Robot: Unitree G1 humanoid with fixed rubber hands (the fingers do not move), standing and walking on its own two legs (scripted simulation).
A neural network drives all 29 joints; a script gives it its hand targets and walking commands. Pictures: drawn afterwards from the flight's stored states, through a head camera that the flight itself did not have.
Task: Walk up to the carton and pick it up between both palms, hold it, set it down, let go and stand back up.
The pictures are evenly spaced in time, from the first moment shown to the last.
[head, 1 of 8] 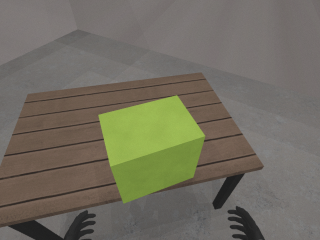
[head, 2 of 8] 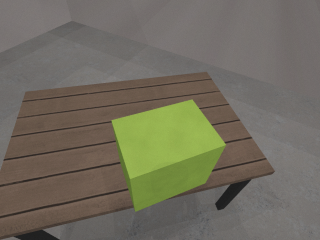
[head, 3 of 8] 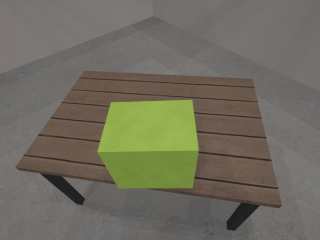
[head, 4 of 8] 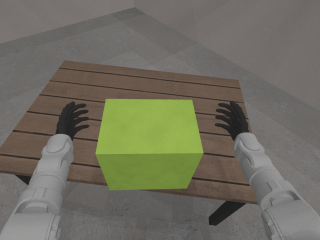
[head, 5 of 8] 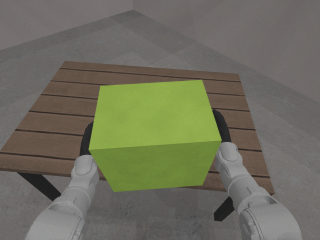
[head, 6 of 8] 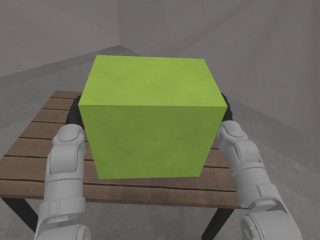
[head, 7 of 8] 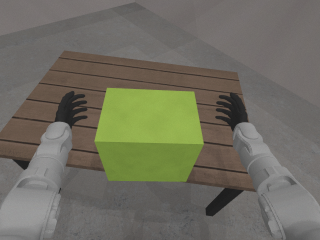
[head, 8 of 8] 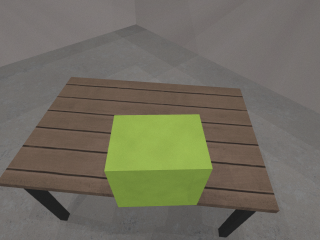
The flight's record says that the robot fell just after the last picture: no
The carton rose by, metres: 0.25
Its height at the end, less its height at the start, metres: +0.00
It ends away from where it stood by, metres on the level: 0.02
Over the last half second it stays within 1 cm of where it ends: yes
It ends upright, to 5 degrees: yes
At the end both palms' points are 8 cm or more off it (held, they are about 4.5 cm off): yes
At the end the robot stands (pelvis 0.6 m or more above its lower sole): yes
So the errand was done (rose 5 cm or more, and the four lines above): yes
